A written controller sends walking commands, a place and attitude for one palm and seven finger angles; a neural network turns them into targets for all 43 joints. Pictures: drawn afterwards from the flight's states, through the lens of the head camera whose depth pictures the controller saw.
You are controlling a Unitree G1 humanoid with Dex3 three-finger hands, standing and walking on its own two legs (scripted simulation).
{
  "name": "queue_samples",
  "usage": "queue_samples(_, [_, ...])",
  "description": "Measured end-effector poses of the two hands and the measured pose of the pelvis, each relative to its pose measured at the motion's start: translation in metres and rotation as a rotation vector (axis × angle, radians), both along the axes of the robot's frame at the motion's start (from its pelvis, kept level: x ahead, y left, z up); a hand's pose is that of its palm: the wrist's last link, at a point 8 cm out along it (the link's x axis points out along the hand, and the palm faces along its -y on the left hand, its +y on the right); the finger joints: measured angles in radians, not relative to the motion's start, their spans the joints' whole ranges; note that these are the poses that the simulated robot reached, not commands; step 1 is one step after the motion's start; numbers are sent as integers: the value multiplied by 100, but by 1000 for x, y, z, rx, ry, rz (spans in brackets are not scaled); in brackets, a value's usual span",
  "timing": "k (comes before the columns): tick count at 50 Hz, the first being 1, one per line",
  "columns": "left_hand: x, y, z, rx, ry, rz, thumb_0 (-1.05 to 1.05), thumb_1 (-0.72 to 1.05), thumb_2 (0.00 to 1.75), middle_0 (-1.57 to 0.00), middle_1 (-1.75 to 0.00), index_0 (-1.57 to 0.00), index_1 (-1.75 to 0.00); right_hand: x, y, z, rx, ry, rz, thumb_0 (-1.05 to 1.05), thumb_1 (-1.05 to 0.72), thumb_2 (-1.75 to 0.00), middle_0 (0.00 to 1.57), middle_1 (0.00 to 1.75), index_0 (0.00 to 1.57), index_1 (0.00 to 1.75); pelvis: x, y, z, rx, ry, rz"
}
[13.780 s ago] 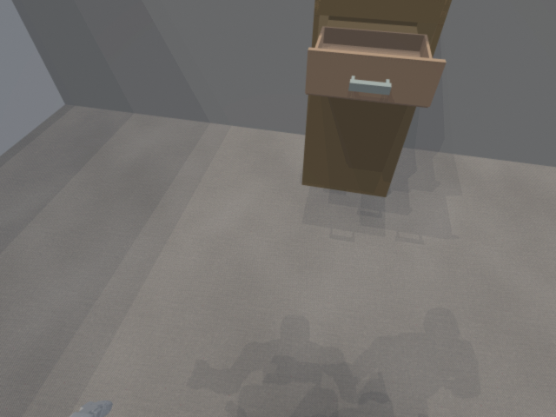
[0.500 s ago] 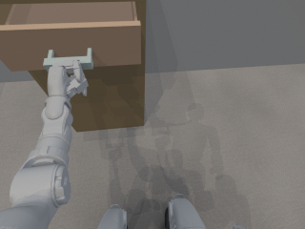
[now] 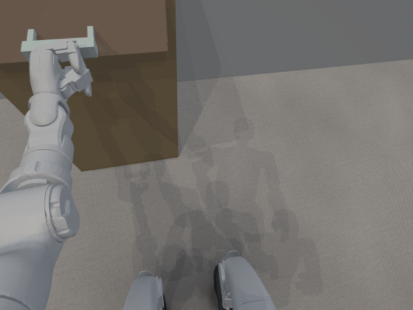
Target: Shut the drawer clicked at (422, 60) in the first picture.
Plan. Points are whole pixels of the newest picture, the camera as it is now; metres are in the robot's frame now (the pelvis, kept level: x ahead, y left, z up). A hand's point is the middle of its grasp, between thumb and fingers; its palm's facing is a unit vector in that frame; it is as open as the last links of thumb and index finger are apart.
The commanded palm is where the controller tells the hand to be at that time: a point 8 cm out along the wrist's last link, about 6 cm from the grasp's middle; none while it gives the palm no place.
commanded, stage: push the drawer shut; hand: left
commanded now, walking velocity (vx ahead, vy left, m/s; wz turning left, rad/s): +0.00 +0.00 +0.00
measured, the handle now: (61, 41) +0.62 +0.20 +0.08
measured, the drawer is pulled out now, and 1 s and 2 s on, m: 0.04 0.00 0.00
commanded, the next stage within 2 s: pull the fist back off the drawer in 0.60 s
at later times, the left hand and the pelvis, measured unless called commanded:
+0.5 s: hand (81, 57) +0.58 +0.17 +0.07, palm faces +0.06 -1.00 -0.05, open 2.8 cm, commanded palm +0.59 +0.20 +0.08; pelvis +0.00 +0.00 -0.01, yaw +0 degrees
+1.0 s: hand (80, 55) +0.58 +0.17 +0.08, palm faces +0.07 -1.00 -0.05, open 3.1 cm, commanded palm +0.57 +0.19 +0.08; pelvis -0.02 +0.01 -0.02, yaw +0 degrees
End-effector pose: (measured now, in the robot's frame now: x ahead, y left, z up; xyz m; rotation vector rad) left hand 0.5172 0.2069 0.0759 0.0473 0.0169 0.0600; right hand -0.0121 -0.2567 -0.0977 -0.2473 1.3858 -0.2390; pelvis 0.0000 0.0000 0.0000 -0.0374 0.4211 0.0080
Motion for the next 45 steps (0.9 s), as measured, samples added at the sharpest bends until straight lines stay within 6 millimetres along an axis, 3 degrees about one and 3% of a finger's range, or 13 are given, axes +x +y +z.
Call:
queue_samples(15, [37,3,0,-6,10,2,0,81,94,-140,-160,-140,-160,-17,8,3,-9,89,-21,1,-90,-90,20,30,20,30,5,4,-5,-17,52,2])
queue_samples(30, [41,15,-1,-1,26,2,-4,65,97,-140,-160,-140,-160,-33,12,2,-25,114,-12,1,-90,-90,20,30,20,30,-6,4,-13,-36,75,21])
queue_samples(45, [41,15,2,5,30,6,0,65,97,-140,-160,-140,-160,-57,15,1,-35,117,-8,1,-90,-90,20,30,20,30,-22,5,-20,-41,90,24])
